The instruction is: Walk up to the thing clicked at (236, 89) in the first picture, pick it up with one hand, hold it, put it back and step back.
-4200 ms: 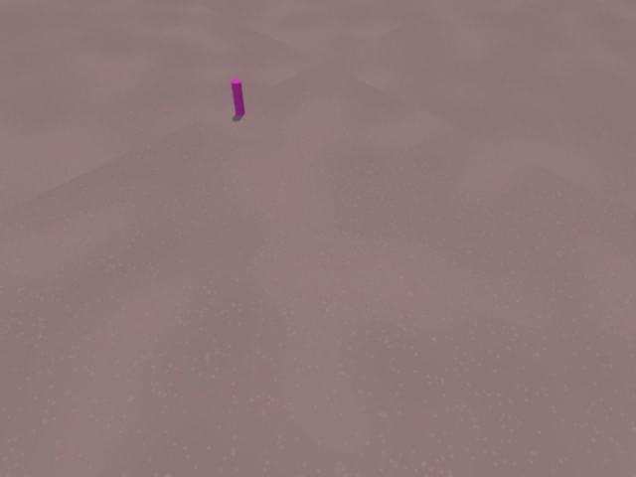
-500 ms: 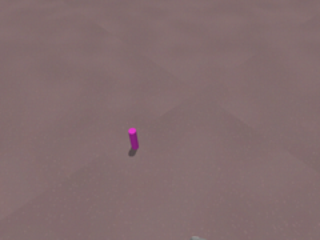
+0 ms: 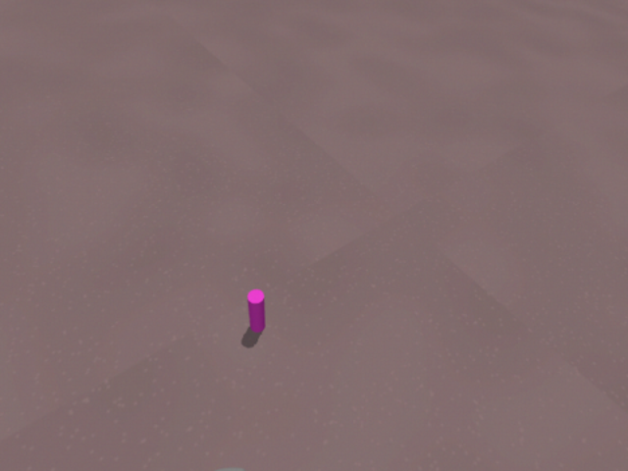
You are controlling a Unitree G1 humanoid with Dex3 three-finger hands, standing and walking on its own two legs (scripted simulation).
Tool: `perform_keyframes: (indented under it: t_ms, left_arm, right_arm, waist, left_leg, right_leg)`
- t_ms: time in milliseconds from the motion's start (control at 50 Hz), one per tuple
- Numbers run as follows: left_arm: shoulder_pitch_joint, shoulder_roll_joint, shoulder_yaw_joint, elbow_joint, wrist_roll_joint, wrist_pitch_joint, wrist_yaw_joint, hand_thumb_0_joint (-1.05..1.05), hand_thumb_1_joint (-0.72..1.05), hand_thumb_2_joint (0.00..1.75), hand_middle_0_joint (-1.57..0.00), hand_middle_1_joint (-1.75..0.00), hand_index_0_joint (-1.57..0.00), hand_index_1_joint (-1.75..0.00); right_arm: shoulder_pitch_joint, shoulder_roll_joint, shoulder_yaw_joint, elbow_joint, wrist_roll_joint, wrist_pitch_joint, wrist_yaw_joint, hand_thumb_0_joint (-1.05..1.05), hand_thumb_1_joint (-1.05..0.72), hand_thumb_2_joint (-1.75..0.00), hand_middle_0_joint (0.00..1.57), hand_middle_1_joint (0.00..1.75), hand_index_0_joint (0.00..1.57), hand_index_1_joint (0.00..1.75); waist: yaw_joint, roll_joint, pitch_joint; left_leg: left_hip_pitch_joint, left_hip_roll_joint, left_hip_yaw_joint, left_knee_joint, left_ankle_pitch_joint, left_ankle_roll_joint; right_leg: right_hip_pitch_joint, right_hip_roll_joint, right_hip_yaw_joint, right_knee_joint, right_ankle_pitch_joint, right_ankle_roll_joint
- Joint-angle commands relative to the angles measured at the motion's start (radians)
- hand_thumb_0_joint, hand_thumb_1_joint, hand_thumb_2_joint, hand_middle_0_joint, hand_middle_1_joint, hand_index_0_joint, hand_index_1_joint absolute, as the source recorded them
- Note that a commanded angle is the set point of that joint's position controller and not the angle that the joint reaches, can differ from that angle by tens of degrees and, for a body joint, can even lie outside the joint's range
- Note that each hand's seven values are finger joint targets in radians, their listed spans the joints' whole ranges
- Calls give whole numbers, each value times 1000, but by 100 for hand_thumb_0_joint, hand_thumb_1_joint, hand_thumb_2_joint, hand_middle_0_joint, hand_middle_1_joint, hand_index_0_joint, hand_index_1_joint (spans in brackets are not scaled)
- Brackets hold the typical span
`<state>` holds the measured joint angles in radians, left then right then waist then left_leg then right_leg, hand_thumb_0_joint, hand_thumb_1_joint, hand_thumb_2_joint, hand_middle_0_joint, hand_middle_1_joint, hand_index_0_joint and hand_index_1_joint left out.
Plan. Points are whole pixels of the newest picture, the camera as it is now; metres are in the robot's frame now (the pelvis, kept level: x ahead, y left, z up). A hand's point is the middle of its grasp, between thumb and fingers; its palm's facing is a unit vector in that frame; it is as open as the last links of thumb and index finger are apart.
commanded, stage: walk up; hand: left
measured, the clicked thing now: (256, 311) +0.68 +0.15 -0.66
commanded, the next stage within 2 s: none
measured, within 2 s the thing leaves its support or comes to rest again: neither
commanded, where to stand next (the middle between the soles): +0.31 -0.01 m, yaw +0 degrees
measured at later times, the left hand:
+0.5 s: hand (134, 431) +0.19 +0.24 -0.11, palm faces -0.02 -0.90 -0.43, open 7.4 cm
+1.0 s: hand (161, 364) +0.30 +0.24 -0.15, palm faces -0.06 -0.92 -0.39, open 7.4 cm
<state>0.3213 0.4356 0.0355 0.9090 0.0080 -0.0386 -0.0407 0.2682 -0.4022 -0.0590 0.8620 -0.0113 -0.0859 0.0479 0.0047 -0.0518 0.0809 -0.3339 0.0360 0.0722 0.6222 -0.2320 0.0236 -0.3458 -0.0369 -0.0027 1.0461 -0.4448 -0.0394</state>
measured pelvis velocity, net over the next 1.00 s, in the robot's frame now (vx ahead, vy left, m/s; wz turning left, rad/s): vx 0.24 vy -0.03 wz -0.02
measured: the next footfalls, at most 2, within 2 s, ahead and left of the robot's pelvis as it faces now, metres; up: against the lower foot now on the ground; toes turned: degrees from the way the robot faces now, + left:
right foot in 0.28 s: +0.22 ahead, -0.17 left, +0.00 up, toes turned -5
left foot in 0.66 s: +0.32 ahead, +0.10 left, +0.00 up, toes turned +0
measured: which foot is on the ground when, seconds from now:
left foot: down 0.00-0.30, up 0.32-0.64, down 0.66-1.00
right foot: up 0.00-0.26, down 0.28-0.68, up 0.70-0.90, down 0.92-1.00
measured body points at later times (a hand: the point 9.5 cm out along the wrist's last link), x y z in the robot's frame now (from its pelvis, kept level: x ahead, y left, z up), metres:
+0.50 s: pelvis +0.15 -0.04 +0.01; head +0.17 -0.07 +0.46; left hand +0.19 +0.28 -0.08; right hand +0.23 -0.36 -0.12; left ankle +0.22 +0.10 -0.68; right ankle +0.18 -0.16 -0.72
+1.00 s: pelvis +0.24 -0.03 -0.01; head +0.26 -0.03 +0.44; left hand +0.30 +0.29 -0.12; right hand +0.32 -0.35 -0.13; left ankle +0.28 +0.10 -0.72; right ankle +0.27 -0.15 -0.72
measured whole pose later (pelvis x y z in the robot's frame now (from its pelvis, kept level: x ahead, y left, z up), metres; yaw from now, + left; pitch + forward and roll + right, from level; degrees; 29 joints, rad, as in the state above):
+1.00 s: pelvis +0.24 -0.03 -0.01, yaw -1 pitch -3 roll +0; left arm 0.23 0.39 0.02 0.98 0.02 -0.05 0.00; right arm 0.17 -0.39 -0.02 0.94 0.01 0.01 0.01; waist 0.00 0.02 0.09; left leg -0.37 0.04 0.01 0.74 -0.39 0.01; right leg -0.33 -0.02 -0.04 0.69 -0.32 -0.01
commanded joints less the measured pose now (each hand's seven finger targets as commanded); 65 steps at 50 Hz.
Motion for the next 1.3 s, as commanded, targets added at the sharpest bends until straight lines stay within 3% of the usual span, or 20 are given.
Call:
perform_keyframes:
  t_ms: [0, 120, 240, 260, 280, 300, 400, 540, 600, 620, 640, 660, 680, 760, 860, 880, 920, 940, 1040, 1280]
  left_arm:
    - [45, 205, 59, -59, -13, -28, 9, 0, 90, 90, -20, -30, -20, -30]
    - [-38, 169, 66, -78, 2, -24, -27, 0, 90, 90, -20, -30, -20, -30]
    - [112, 212, 98, -7, 10, -52, -7, 0, 90, 90, -20, -30, -20, -30]
    - [190, 273, 120, -3, 17, -63, 7, 0, 90, 90, -20, -30, -20, -30]
    - [201, 364, 131, -31, 13, -72, 17, 0, 90, 90, -20, -30, -20, -30]
    - [128, 371, 122, -52, -1, -67, 16, 0, 90, 90, -20, -30, -20, -30]
    - [12, 265, 94, -83, -4, -67, 23, 0, 90, 90, -20, -30, -20, -30]
    - [-10, 245, 62, -110, 0, -54, 38, 0, 90, 90, -20, -30, -20, -30]
    - [-56, 208, 39, -110, -9, -33, 47, 0, 90, 90, -20, -30, -20, -30]
    - [-34, 166, 22, -109, -12, -28, 48, 0, 90, 90, -20, -30, -20, -30]
    - [14, 120, 8, -126, -15, -26, 43, 0, 90, 90, -20, -30, -20, -30]
    - [48, 169, 22, -99, -14, -14, 53, 0, 90, 90, -20, -30, -20, -30]
    - [17, 214, 33, -71, -3, -8, 60, 0, 90, 90, -20, -30, -20, -30]
    - [77, 197, 41, -8, -7, -15, 50, 0, 90, 90, -20, -30, -20, -30]
    - [58, 145, 48, 34, 5, -21, 59, 0, 90, 90, -20, -30, -20, -30]
    - [46, 162, 49, 33, 11, -28, 65, 0, 90, 90, -20, -30, -20, -30]
    - [-76, 279, 61, 1, 14, -37, 64, 0, 90, 90, -20, -30, -20, -30]
    - [-158, 278, 57, -9, 11, -33, 60, 0, 90, 90, -20, -30, -20, -30]
    - [-181, 169, 17, 32, -9, -16, 51, 0, 90, 90, -20, -30, -20, -30]
    - [-285, 147, 4, 141, -16, -3, 46, 0, 90, 90, -20, -30, -20, -30]
  right_arm:
    - [61, -277, -68, -51, 13, -21, -28, 0, -90, -90, 20, 30, 20, 30]
    - [35, -301, -75, -80, 1, -18, -17, 0, -90, -90, 20, 30, 20, 30]
    - [5, -227, -47, -104, -2, 14, -11, 0, -90, -90, 20, 30, 20, 30]
    - [29, -167, -25, -110, -2, 15, -11, 0, -90, -90, 20, 30, 20, 30]
    - [36, -146, -15, -129, 3, 16, -13, 0, -90, -90, 20, 30, 20, 30]
    - [-17, -242, -46, -115, -9, 26, -28, 0, -90, -90, 20, 30, 20, 30]
    - [87, -225, -51, -20, 2, 33, -2, 0, -90, -90, 20, 30, 20, 30]
    - [-11, -162, -43, -34, -4, 45, -7, 0, -90, -90, 20, 30, 20, 30]
    - [33, -169, -45, 2, -2, 34, -24, 0, -90, -90, 20, 30, 20, 30]
    - [65, -213, -55, 12, -8, 30, -33, 0, -90, -90, 20, 30, 20, 30]
    - [102, -305, -80, -3, -13, 23, -34, 0, -90, -90, 20, 30, 20, 30]
    - [85, -363, -91, -19, 3, 23, -32, 0, -90, -90, 20, 30, 20, 30]
    - [75, -356, -98, -13, 8, 29, -32, 0, -90, -90, 20, 30, 20, 30]
    - [-59, -280, -62, -40, 1, 35, -40, 0, -90, -90, 20, 30, 20, 30]
    - [-135, -222, -24, -46, 8, 55, -39, 0, -90, -90, 20, 30, 20, 30]
    - [-137, -177, -6, -43, 17, 59, -39, 0, -90, -90, 20, 30, 20, 30]
    - [-122, -133, 5, -25, 25, 71, -47, 0, -90, -90, 20, 30, 20, 30]
    - [-114, -180, -13, 12, 19, 75, -53, 0, -90, -90, 20, 30, 20, 30]
    - [-143, -217, -3, 82, 17, 44, -46, 0, -90, -90, 20, 30, 20, 30]
    - [-225, -186, 30, 210, 16, 47, -46, 0, -90, -90, 20, 30, 20, 30]
  waist:
    - [-7, 211, -21]
    - [-23, 237, 2]
    - [70, 39, -80]
    - [117, -176, -82]
    - [106, -287, -77]
    - [92, -146, -17]
    - [12, -119, -20]
    - [18, -103, -43]
    - [-35, -24, -98]
    - [-47, 83, -128]
    - [-45, 270, -156]
    - [-46, 272, -140]
    - [-51, 210, -86]
    - [7, 266, -73]
    - [38, 218, -116]
    - [51, 155, -122]
    - [5, -99, -79]
    - [-14, -79, -47]
    - [-1, -4, -116]
    - [7, 56, -136]
  left_leg:
    - [167, 253, -281, -338, 27, 181]
    - [66, 230, -183, -370, -159, 205]
    - [-132, 124, -79, -17, -270, 122]
    - [-259, 40, 4, 282, -237, 86]
    - [-441, -72, -6, 495, -303, 29]
    - [-413, 11, -129, 529, -320, 16]
    - [-218, 66, -96, 341, -133, -5]
    - [-15, 25, -25, 91, 10, -20]
    - [175, -16, -16, -71, 102, 8]
    - [242, 46, -100, -132, 116, 34]
    - [306, 232, -389, -225, 6, 107]
    - [300, 364, -595, -313, -96, 231]
    - [199, 360, -602, -326, -179, 255]
    - [83, 228, -314, -249, -34, 198]
    - [-69, 173, -186, -86, 99, 126]
    - [-94, 149, -165, -35, 67, 83]
    - [-104, -7, -64, 136, -226, 2]
    - [-18, 15, -88, 178, -270, -1]
    - [95, 104, -208, -124, 54, 48]
    - [130, 93, -165, -247, 143, 15]
  right_leg:
    - [-241, -80, 57, -7, 86, 7]
    - [-116, -85, -11, -298, 199, 34]
    - [312, 9, -57, -482, 185, 21]
    - [404, -103, 144, -630, -51, -21]
    - [408, -375, 662, -844, -197, -148]
    - [271, -448, 742, -850, -240, -239]
    - [124, -237, 228, -767, 103, -174]
    - [18, -219, 88, -638, 428, -162]
    - [-43, -163, 18, -441, 458, -101]
    - [-86, -123, -10, -348, 362, -53]
    - [-192, -16, -68, -139, 109, 1]
    - [-268, 30, -45, -45, -153, 7]
    - [-253, -9, 26, 28, -152, 6]
    - [-135, -43, 7, -138, -28, 9]
    - [157, 20, -55, -460, 206, 17]
    - [191, -7, -2, -540, 238, -2]
    - [32, -306, 427, -722, 135, -147]
    - [-46, -317, 408, -697, 137, -185]
    - [27, -78, 84, -549, 270, -5]
    - [208, -96, 65, -675, 329, 5]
